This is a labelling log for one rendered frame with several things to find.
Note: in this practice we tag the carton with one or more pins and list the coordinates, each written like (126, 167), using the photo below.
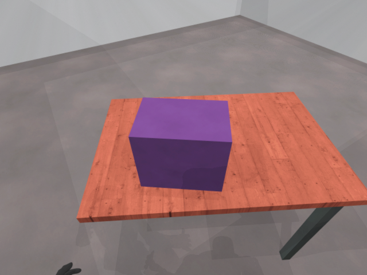
(181, 143)

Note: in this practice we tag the left robot hand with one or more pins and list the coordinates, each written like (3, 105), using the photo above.
(66, 270)

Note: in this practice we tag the table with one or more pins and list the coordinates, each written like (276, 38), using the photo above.
(280, 159)

